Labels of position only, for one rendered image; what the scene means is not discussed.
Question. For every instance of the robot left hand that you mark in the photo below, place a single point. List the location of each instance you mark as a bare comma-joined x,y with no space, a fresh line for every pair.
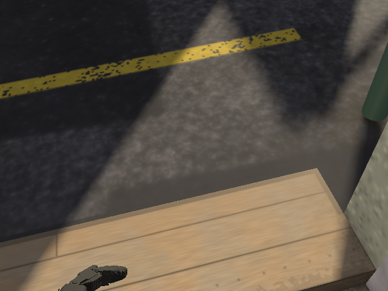
94,277

